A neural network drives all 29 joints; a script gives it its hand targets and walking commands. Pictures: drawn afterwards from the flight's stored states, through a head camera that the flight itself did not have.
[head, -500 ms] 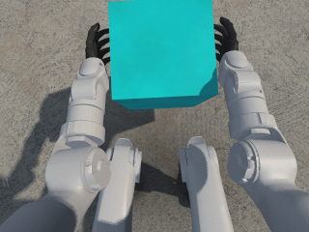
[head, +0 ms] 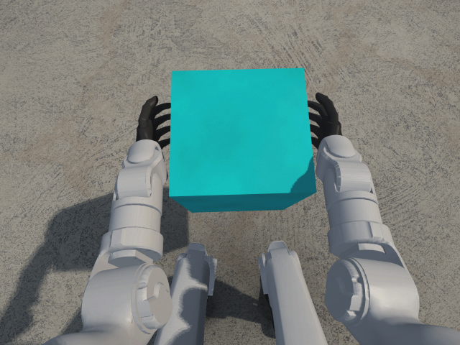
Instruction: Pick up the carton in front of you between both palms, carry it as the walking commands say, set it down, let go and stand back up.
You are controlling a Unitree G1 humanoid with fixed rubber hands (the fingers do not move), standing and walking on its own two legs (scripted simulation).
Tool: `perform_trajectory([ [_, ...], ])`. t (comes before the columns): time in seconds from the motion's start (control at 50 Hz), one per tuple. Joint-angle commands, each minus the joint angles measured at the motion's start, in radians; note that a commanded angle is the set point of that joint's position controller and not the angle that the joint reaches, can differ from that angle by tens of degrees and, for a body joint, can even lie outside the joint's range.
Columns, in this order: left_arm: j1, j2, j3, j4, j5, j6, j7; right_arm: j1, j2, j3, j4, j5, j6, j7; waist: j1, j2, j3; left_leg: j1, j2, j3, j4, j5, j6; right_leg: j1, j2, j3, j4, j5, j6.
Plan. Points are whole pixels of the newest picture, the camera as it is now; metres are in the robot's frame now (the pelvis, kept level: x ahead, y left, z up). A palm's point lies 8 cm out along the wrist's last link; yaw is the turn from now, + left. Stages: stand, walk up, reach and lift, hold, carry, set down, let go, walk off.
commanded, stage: reach and lift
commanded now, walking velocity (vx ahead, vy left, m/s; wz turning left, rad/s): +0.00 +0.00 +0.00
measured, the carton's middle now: (237, 153) +0.46 -0.01 -0.12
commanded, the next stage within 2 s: hold in 1.96 s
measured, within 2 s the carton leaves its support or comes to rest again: neither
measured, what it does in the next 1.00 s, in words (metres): rises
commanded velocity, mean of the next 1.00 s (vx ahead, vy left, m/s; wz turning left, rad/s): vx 0.00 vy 0.00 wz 0.00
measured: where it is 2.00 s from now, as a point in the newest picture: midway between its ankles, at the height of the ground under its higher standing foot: (237, 314)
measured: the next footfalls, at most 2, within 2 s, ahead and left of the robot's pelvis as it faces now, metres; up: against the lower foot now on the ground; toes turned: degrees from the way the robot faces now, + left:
none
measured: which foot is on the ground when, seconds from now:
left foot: down 0.00-1.00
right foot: down 0.00-1.00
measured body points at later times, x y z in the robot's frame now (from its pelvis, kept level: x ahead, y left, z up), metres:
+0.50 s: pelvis +0.05 +0.00 +0.14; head +0.16 +0.00 +0.58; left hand +0.42 +0.15 +0.11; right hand +0.42 -0.16 +0.10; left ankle +0.09 +0.13 -0.51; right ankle +0.10 -0.13 -0.51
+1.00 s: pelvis +0.09 +0.00 +0.23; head +0.05 +0.00 +0.68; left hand +0.39 +0.15 +0.24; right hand +0.38 -0.15 +0.24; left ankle +0.09 +0.13 -0.51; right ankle +0.10 -0.13 -0.51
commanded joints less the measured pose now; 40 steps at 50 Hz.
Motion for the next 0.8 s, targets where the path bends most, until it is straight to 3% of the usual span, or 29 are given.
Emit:
perform_trajectory([
  [0.0,-0.61,-1.106,-0.614,0.031,-0.18,-0.017,-0.28,-0.594,1.13,0.587,-0.005,0.182,-0.031,0.258,0.001,-0.039,-0.938,0.601,-0.076,0.157,-0.236,0.229,0.025,0.665,0.069,-0.166,-0.241,0.243,-0.022],
  [0.18,-0.422,-1.118,-0.615,0.049,-0.149,-0.049,-0.276,-0.405,1.153,0.574,0.019,0.147,-0.064,0.244,-0.002,-0.025,-0.773,0.766,-0.069,0.112,-0.411,0.253,0.032,0.837,0.062,-0.12,-0.42,0.271,-0.033],
  [0.46,-0.155,-1.13,-0.665,0.012,-0.115,-0.058,-0.277,-0.153,1.157,0.626,-0.035,0.13,-0.077,0.245,0.001,-0.016,-0.564,1.119,-0.035,0.048,-0.709,0.331,0.049,1.157,0.034,-0.06,-0.712,0.338,-0.049],
  [0.64,0.009,-1.12,-0.717,-0.061,-0.119,-0.014,-0.287,0.008,1.153,0.675,-0.101,0.132,-0.031,0.252,0.0,-0.015,-0.408,1.38,-0.011,0.016,-0.919,0.476,0.052,1.407,0.014,-0.03,-0.923,0.481,-0.051],
  [0.78,0.105,-1.119,-0.778,-0.154,-0.148,0.076,-0.304,0.108,1.154,0.733,-0.197,0.157,0.057,0.267,-0.001,-0.01,-0.279,1.555,0.006,0.005,-1.07,0.55,0.05,1.583,-0.001,-0.023,-1.073,0.546,-0.049],
])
